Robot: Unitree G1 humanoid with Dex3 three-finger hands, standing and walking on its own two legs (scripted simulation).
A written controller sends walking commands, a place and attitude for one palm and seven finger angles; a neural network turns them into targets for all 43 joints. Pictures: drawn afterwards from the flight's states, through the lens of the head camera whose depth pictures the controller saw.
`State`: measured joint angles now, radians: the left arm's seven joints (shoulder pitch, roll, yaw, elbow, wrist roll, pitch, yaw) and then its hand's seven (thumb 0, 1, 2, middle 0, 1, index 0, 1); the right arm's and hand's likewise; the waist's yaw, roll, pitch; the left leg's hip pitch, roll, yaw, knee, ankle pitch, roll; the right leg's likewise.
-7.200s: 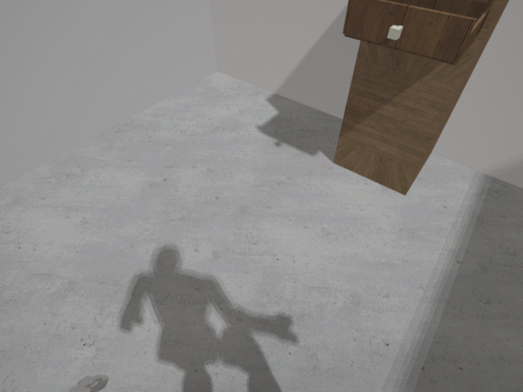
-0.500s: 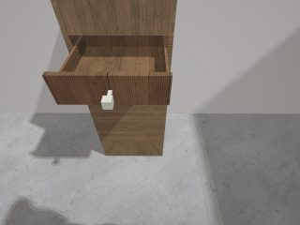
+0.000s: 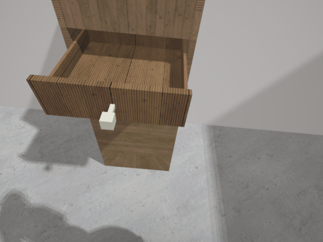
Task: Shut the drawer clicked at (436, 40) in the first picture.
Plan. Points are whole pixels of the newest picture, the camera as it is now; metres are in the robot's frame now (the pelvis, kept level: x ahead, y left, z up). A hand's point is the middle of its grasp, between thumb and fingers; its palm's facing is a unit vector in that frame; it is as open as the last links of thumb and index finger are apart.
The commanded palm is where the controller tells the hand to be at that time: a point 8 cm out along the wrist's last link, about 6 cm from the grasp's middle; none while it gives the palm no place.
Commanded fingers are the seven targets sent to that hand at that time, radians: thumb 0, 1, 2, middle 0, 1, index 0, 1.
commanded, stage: come to a stop and stand still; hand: left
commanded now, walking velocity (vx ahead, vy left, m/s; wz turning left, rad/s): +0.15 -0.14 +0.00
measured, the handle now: (109, 115) +0.38 +0.16 +0.11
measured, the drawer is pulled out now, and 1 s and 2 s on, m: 0.26 0.26 0.26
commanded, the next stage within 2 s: look again from close up in 1.64 s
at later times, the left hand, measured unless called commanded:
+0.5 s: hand out of the picture +0.13 +0.13 -0.16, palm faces +0.08 -0.97 -0.22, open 7.3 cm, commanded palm none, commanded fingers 0.00 0.90 0.90 -0.20 -0.30 -0.20 -0.30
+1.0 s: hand out of the picture +0.00 +0.18 -0.17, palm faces +0.03 -0.99 -0.16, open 7.4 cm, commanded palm none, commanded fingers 0.00 0.90 0.90 -0.20 -0.30 -0.20 -0.30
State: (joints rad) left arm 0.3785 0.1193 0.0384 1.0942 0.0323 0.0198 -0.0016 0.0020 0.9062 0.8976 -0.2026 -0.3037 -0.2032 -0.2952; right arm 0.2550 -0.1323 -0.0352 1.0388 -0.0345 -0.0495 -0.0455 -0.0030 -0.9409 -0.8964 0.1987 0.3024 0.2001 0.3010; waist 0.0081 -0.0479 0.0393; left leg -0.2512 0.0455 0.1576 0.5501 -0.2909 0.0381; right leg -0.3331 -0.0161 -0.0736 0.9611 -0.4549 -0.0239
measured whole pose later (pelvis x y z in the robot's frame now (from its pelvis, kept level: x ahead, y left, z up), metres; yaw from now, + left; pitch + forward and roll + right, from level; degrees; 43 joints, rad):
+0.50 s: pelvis +0.03 -0.05 +0.00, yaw +3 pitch -1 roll +0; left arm 0.11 0.14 0.05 0.95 0.03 0.00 0.05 -0.01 0.92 0.90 -0.21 -0.30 -0.21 -0.30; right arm 0.19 -0.19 -0.07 1.03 -0.02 0.08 -0.02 0.00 -0.91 -0.90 0.20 0.30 0.20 0.30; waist -0.01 0.01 0.13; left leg -0.42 0.00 0.05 1.03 -0.48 -0.05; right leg -0.34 -0.10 -0.11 0.53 -0.16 0.01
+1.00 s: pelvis +0.01 +0.00 +0.02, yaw +1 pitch +1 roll -2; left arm 0.30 0.21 0.06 1.06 0.02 0.07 0.01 0.00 0.91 0.90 -0.20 -0.30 -0.20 -0.29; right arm 0.35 -0.11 0.00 1.06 -0.03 -0.02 -0.06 0.00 -0.92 -0.90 0.20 0.30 0.20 0.30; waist -0.02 -0.05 0.03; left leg -0.17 0.01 0.09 0.34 -0.19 0.06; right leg -0.41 -0.02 0.00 0.95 -0.34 0.05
